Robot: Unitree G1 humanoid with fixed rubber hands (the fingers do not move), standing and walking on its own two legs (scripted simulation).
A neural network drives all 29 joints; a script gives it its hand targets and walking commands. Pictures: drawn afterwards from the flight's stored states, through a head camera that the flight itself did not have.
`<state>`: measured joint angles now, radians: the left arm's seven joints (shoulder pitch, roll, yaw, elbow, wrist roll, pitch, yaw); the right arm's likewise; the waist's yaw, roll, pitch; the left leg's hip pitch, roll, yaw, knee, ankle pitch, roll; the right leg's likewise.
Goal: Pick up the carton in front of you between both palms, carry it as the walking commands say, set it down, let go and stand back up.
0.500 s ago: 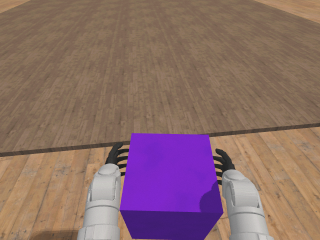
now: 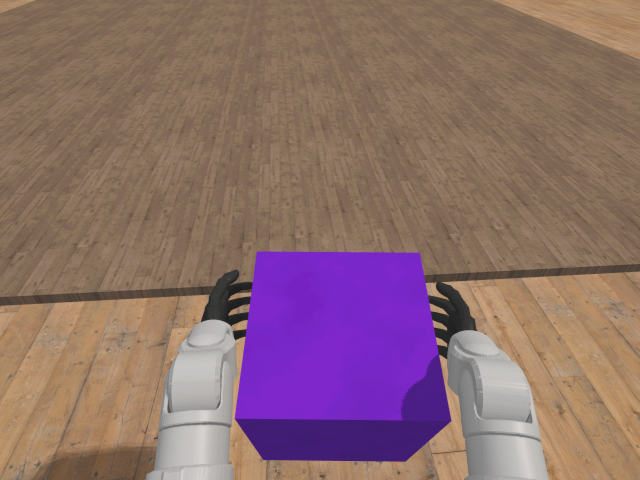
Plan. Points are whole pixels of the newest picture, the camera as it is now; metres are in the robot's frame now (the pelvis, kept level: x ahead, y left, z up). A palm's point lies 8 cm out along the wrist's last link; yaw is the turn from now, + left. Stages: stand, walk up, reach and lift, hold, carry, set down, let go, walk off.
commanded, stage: carry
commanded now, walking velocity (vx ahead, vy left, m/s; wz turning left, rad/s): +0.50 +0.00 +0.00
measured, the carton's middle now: (336, 363) +0.30 +0.00 +0.00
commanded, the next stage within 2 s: none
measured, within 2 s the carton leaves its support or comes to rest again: neither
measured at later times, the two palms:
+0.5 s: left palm (241, 244) +0.45 +0.15 +0.09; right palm (436, 242) +0.46 -0.16 +0.09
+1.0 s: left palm (247, 122) +0.80 +0.19 +0.13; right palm (387, 128) +0.78 -0.11 +0.13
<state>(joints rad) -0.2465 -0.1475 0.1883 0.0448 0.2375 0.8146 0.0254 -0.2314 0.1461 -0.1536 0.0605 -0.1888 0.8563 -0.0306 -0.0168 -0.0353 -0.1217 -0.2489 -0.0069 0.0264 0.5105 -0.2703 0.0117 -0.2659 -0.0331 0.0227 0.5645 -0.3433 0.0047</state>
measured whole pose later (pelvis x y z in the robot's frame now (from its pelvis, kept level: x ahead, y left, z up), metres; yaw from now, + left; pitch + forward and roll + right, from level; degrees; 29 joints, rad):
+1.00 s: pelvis +0.54 +0.04 +0.01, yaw -1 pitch +5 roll -1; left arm -0.04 -0.13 0.08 -0.55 0.01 1.13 0.15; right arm -0.02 0.13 -0.05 -0.54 0.02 1.15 -0.17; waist -0.04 -0.01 -0.13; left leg -0.13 0.03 0.24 0.29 -0.24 0.05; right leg -0.65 -0.13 -0.11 0.84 -0.12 -0.01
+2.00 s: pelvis +1.24 +0.00 +0.01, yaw +1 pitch +2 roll +1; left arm -0.57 -0.13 0.29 -0.20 0.05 1.07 0.19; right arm -0.52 0.12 -0.27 -0.25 0.02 1.10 -0.22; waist 0.04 -0.03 0.05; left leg -0.28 0.01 -0.01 1.16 -0.60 0.04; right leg -0.54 0.02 -0.14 0.81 -0.27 -0.11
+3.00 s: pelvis +1.98 +0.00 +0.06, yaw +2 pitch +5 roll +1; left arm 0.01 -0.13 0.07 -0.44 0.03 1.10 0.14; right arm 0.04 0.13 -0.04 -0.46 -0.03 1.11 -0.14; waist 0.03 0.00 -0.09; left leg -0.51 0.07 0.08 0.96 -0.32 0.00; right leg -0.23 -0.02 -0.21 0.33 -0.19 -0.07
